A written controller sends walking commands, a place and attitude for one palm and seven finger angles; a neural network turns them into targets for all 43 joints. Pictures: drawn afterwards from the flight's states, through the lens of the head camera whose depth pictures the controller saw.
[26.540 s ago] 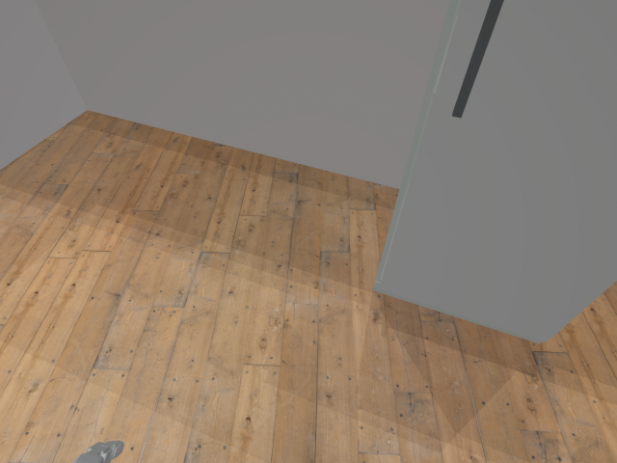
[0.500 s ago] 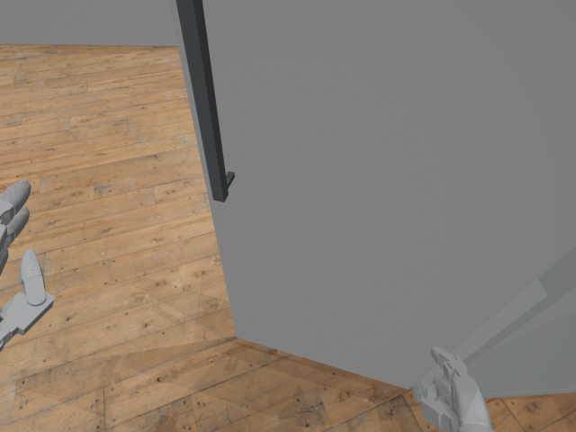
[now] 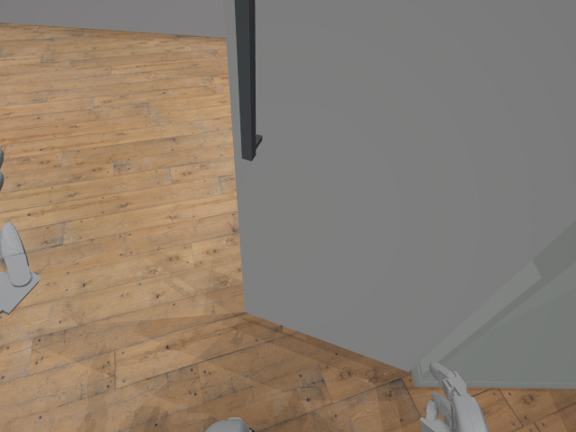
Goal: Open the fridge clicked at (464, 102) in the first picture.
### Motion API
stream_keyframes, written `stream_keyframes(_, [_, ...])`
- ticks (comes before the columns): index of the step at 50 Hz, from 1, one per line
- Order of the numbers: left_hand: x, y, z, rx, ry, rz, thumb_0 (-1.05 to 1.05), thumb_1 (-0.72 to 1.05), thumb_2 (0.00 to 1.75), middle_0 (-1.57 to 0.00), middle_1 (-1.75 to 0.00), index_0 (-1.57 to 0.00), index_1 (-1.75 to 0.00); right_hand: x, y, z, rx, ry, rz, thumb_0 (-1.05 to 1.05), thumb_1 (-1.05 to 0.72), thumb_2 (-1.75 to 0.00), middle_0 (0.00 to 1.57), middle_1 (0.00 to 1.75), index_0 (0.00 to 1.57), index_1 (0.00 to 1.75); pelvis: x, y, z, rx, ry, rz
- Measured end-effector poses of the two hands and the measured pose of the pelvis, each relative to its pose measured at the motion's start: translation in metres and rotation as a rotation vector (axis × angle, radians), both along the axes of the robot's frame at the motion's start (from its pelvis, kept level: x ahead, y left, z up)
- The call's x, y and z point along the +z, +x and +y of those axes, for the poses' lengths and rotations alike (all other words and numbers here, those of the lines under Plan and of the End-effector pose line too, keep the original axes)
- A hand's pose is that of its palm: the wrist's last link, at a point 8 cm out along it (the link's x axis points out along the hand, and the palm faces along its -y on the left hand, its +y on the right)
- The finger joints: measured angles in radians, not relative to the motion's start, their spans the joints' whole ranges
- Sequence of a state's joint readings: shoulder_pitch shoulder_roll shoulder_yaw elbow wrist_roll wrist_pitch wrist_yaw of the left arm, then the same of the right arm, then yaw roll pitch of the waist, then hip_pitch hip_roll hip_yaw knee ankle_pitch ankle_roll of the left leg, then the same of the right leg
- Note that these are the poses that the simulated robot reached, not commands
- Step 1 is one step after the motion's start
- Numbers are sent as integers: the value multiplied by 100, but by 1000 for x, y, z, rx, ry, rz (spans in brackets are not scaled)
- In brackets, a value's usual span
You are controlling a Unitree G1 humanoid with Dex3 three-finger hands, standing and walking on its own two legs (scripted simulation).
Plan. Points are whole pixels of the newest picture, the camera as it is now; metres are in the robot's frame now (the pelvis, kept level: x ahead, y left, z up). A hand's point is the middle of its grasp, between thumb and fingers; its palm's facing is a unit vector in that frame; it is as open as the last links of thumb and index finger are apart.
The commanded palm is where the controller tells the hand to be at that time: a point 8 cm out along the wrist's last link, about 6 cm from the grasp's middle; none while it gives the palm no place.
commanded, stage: step back with the hand held close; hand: left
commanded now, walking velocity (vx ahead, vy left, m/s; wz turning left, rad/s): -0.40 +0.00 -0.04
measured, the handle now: (251, 27) +0.54 +0.10 +0.28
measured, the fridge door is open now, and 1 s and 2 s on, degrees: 70 70 70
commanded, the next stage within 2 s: stop stepping back and stand still in 0.48 s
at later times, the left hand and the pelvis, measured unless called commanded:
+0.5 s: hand out of the picture +0.13 +0.27 +0.19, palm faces +0.43 -0.80 -0.42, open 7.4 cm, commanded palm +0.08 +0.30 +0.19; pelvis -0.08 +0.01 +0.01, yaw -3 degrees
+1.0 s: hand out of the picture +0.07 +0.29 +0.18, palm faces +0.33 -0.87 -0.37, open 7.4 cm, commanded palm +0.02 +0.34 +0.19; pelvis -0.15 +0.05 +0.02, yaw -5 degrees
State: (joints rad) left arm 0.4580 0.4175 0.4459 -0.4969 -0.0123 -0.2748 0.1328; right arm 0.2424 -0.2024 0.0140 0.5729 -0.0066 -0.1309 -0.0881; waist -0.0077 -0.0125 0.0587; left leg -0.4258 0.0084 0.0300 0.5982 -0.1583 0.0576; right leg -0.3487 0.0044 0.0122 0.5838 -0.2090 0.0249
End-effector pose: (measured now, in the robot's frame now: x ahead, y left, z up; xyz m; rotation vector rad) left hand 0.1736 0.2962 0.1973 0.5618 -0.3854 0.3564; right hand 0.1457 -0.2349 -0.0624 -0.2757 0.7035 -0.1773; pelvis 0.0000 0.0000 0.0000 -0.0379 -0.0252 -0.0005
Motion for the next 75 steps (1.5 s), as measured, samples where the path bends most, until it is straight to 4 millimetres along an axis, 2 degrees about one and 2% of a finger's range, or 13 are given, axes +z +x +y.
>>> stream_keyframes(10, [-2,-43,0,26,-1,-9,1,89,90,-22,-30,-22,-30,-4,-11,-4,47,-11,26,1,-90,-89,21,30,20,30,-3,-27,-2,3,23,7])
stream_keyframes(21, [4,-73,25,27,2,-22,1,89,90,-22,-30,-22,-30,10,-45,20,34,0,-2,1,-90,-89,21,30,20,30,6,-63,9,2,-43,54])
stream_keyframes(27, [5,-88,1,-59,-13,-25,1,89,90,-21,-30,-21,-30,1,-68,24,61,19,-1,1,-90,-89,21,30,21,30,4,-96,6,-78,-22,83])
stream_keyframes(33, [2,-97,-10,-176,-27,1,1,89,90,-22,-30,-21,-30,8,-109,13,-54,15,-28,1,-90,-89,21,30,21,30,2,-121,10,-70,-28,27])
stream_keyframes(40, [-8,-119,30,-107,-52,-3,1,88,90,-22,-31,-22,-31,10,-160,-2,-161,-92,0,1,-90,-89,21,30,20,30,-4,-116,33,-84,-25,-7])
stream_keyframes(43, [-16,-115,52,-25,-141,-21,1,89,90,-22,-31,-22,-31,11,-175,7,-165,-101,39,1,-90,-90,20,30,20,30,2,-124,41,-80,-19,-14])
stream_keyframes(46, [-14,-117,56,-1,-194,5,1,89,90,-21,-30,-21,-30,20,-186,24,-132,-67,42,2,-90,-90,20,30,20,30,15,-135,45,-76,-26,-11])
stream_keyframes(51, [-2,-143,37,-116,-91,73,1,90,90,-21,-30,-21,-30,26,-190,47,-75,-18,-14,2,-90,-90,21,30,20,30,17,-153,52,-98,1,2])
stream_keyframes(55, [1,-157,47,-136,-59,51,1,89,90,-22,-30,-21,-30,16,-192,57,-84,-15,8,1,-90,-89,21,30,21,30,12,-157,64,-122,-3,-9])
stream_keyframes(62, [-18,-141,93,-6,-183,6,1,89,90,-22,-30,-21,-30,8,-195,78,-101,-18,0,1,-90,-89,21,30,20,30,5,-161,87,-104,3,-34])
stream_keyframes(69, [-2,-147,77,-80,-130,94,1,89,90,-21,-30,-21,-30,26,-195,105,-55,37,-9,1,-90,-89,21,30,20,30,27,-159,91,-105,-16,-8])
stream_keyframes(74, [4,-150,81,-76,-19,109,1,89,90,-22,-30,-21,-30,13,-184,98,-39,28,5,1,-89,-89,21,30,21,30,16,-163,91,-110,14,19])
stream_keyframes(75, [-3,-147,84,-70,-4,129,1,89,90,-21,-30,-21,-30,6,-183,95,-32,38,7,1,-89,-89,21,30,21,30,12,-164,93,-106,7,18])
